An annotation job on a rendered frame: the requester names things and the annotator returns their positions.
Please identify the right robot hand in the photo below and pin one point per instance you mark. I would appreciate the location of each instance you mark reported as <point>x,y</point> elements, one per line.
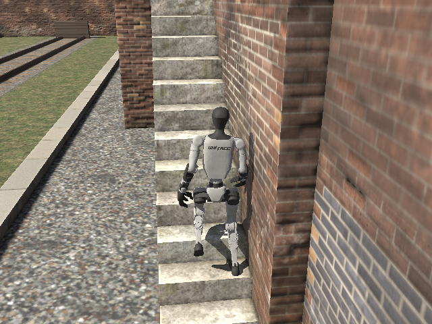
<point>235,179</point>

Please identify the right robot forearm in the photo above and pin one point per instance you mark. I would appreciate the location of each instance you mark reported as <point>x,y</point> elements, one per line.
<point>243,176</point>

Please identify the left robot foot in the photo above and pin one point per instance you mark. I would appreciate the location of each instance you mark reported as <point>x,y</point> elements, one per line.
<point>198,250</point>

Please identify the left robot upper arm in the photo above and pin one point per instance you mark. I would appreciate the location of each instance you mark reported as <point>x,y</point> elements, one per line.
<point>194,153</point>

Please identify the robot torso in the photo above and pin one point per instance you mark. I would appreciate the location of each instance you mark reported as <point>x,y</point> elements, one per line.
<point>217,163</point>

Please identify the left robot hand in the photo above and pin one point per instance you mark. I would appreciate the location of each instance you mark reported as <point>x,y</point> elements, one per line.
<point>181,197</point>

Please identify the left robot forearm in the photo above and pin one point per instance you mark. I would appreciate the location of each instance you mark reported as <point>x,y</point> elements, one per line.
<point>185,180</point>

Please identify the right robot upper arm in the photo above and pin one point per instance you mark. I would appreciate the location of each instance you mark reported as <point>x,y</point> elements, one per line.
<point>241,154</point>

